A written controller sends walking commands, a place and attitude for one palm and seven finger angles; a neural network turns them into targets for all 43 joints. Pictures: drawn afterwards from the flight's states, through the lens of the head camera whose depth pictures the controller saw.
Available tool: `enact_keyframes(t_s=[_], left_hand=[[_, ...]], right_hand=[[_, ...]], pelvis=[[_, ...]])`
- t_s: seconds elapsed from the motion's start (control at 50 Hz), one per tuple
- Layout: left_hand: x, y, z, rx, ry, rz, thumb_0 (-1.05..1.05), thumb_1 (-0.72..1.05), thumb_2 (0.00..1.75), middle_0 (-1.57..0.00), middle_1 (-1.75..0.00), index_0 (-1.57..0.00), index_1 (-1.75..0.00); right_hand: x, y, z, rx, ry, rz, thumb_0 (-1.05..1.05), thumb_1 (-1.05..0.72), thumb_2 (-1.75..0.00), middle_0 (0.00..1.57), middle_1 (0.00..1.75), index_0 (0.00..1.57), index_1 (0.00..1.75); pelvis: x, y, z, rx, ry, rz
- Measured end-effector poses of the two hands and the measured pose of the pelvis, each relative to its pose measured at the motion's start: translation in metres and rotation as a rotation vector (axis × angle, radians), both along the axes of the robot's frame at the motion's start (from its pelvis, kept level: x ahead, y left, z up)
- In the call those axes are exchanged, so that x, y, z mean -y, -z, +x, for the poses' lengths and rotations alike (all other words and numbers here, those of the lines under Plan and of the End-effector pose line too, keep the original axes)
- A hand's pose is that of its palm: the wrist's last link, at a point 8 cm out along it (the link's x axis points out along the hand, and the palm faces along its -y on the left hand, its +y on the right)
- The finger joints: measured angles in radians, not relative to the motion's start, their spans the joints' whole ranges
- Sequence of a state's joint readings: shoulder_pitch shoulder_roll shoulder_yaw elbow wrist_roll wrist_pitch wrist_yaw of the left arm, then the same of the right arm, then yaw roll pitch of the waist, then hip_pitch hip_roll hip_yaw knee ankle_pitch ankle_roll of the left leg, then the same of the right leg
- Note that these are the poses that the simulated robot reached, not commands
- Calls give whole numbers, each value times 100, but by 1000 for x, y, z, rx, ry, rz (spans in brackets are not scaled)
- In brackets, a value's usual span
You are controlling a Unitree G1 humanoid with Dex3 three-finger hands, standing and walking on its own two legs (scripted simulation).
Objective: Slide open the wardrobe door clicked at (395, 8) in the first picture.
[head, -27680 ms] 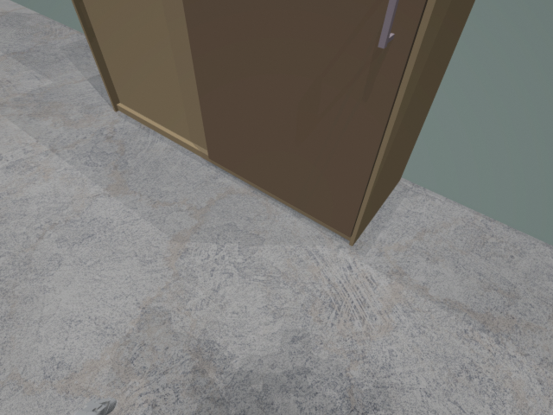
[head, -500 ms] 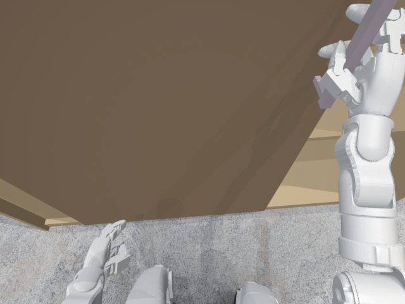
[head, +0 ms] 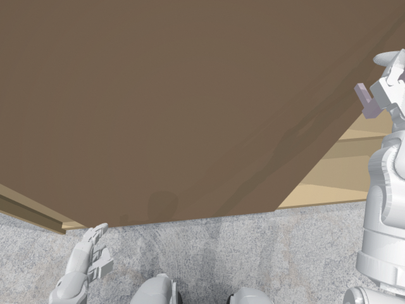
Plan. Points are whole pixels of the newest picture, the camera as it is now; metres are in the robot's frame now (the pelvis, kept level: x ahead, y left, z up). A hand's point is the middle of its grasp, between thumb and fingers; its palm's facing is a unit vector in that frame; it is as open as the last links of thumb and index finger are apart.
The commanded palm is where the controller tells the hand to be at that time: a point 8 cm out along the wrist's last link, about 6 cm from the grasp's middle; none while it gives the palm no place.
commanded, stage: stop walking and hold the door there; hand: right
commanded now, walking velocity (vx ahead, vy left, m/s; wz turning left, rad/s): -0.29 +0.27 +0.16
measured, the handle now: (402, 58) +0.42 -0.29 +0.21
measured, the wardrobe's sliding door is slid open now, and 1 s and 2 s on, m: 0.70 0.70 0.70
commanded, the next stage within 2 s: none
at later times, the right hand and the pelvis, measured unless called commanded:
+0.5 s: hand (393, 82) +0.38 -0.27 +0.21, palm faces +0.62 +0.70 -0.35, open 6.7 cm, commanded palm +0.33 -0.30 +0.18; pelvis +0.01 +0.08 -0.01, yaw +7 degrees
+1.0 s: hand (391, 81) +0.38 -0.26 +0.21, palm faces +0.55 +0.81 -0.21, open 6.5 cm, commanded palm +0.33 -0.29 +0.18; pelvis -0.05 +0.06 +0.00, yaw +13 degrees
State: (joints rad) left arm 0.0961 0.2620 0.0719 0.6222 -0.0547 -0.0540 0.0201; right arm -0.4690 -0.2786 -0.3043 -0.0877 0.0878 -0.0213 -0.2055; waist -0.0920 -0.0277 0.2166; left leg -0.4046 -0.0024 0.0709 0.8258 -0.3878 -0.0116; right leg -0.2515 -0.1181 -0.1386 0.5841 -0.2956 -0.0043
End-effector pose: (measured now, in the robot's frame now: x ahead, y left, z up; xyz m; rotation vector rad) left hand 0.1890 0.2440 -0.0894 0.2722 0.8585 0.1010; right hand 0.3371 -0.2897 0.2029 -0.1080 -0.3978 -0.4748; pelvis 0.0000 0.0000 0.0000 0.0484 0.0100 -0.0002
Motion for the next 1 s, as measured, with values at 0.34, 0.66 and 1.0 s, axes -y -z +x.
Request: enact_keyframes(t_s=[0.34, 0.66, 1.0], left_hand=[[-60, 2, 11, 160, -17, -115, 1, 90, 90, -20, -30, -20, -31], [-142, -6, -138, -3, -312, 123, 1, 91, 90, -19, -30, -20, -30], [-66, 11, -206, -70, -349, -45, 1, 90, 90, -20, -30, -20, -31]], right_hand=[[9, -12, -6, -184, 207, -318, -16, -62, -84, 45, 141, 16, 127], [6, -10, -4, -141, 164, -116, -9, -64, -84, 46, 141, 26, 129], [5, -16, -7, -223, 131, -106, -7, -70, -77, 45, 141, 21, 133]], pelvis=[[-83, 13, 30, 46, -113, -5], [-67, 8, -10, 40, -134, -44], [-56, -2, -52, 19, -223, -9]])
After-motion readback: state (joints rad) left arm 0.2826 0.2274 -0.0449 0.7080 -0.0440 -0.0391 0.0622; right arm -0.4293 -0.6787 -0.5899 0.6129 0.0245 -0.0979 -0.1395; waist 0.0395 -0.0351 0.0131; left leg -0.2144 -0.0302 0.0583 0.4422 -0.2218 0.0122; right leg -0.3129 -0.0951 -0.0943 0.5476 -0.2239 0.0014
